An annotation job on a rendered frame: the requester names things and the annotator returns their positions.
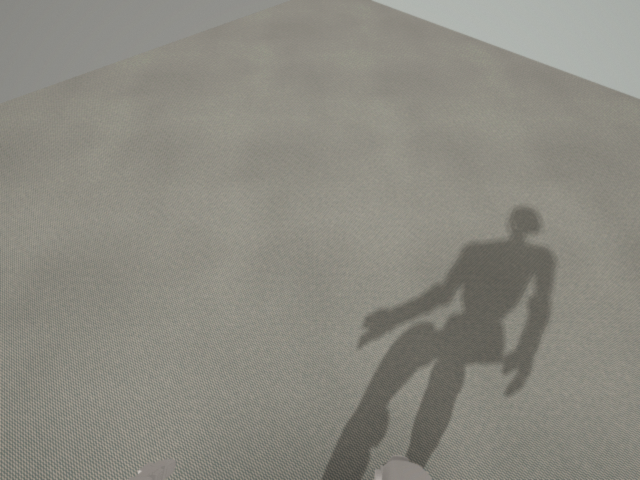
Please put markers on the left robot hand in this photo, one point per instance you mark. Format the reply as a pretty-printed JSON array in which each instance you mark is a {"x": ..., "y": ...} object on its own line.
[{"x": 156, "y": 471}]

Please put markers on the robot right thigh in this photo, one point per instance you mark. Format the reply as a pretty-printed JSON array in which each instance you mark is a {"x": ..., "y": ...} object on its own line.
[{"x": 401, "y": 470}]

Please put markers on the right robot shin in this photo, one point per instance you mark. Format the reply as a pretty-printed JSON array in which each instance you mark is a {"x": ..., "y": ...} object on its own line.
[{"x": 398, "y": 457}]

